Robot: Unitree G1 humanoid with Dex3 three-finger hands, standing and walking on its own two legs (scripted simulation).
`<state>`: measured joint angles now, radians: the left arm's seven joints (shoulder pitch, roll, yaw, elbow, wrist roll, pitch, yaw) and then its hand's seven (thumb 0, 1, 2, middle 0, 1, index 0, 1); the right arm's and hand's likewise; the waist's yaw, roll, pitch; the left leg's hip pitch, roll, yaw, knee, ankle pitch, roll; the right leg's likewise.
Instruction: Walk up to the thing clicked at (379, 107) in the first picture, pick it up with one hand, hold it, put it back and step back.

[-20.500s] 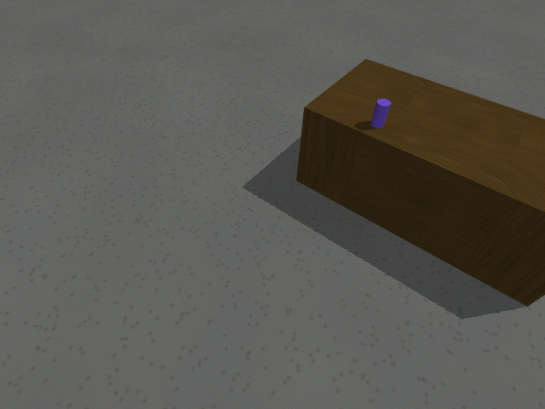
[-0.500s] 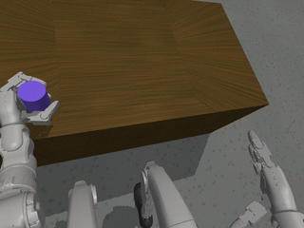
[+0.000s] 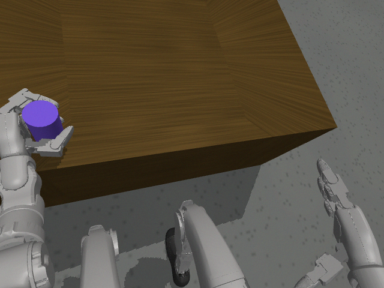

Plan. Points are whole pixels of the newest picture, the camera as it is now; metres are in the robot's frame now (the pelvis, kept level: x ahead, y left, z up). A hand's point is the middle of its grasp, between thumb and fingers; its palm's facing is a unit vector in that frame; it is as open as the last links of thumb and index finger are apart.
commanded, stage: loosen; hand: left
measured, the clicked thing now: (46, 127) +0.47 +0.18 -0.06
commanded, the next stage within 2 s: open in 0.12 s
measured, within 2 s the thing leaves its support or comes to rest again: neither
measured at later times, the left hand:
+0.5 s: hand (50, 126) +0.47 +0.18 -0.07, palm faces +0.10 -0.99 +0.01, open 11.5 cm
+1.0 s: hand (4, 97) +0.49 +0.23 +0.00, palm faces +0.17 -0.99 -0.02, open 16.5 cm
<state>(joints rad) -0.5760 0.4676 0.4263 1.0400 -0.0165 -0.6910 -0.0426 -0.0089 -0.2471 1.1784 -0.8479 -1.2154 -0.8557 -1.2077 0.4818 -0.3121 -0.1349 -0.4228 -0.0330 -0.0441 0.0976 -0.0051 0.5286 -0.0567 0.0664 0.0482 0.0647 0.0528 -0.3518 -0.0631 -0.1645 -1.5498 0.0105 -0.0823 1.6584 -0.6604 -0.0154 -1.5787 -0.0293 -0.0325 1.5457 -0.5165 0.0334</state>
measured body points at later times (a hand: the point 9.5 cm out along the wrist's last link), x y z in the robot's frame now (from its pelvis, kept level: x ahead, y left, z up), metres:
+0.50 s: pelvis +0.00 +0.00 -0.01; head +0.19 +0.08 +0.39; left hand +0.46 +0.23 -0.07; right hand +0.18 -0.26 +0.11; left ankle +0.04 +0.12 -0.53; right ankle +0.09 -0.14 -0.53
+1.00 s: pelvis +0.01 +0.00 +0.02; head +0.18 +0.08 +0.43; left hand +0.48 +0.28 +0.01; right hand +0.18 -0.26 +0.14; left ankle +0.04 +0.12 -0.53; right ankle +0.09 -0.14 -0.53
